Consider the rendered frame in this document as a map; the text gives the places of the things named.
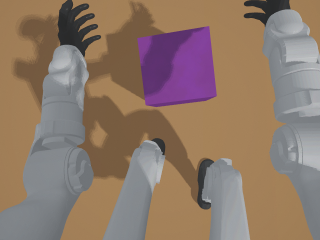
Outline carton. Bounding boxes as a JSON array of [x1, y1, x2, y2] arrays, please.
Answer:
[[137, 26, 217, 107]]

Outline robot right hand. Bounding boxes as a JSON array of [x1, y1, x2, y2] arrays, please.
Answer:
[[244, 0, 291, 27]]

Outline right robot upper arm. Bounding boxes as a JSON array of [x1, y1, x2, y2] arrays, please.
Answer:
[[269, 123, 320, 240]]

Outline left robot forearm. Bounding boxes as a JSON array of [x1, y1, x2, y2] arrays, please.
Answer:
[[23, 44, 89, 191]]

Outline left robot upper arm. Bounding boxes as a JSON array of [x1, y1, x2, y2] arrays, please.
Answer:
[[0, 146, 94, 240]]

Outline left robot thigh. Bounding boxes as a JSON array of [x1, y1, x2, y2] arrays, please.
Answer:
[[102, 146, 166, 240]]

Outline robot left hand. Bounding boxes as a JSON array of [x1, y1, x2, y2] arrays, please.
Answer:
[[57, 0, 101, 57]]

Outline right robot forearm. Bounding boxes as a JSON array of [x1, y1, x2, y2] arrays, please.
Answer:
[[262, 9, 320, 124]]

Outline right robot foot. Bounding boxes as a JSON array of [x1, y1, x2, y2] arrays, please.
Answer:
[[197, 159, 214, 210]]

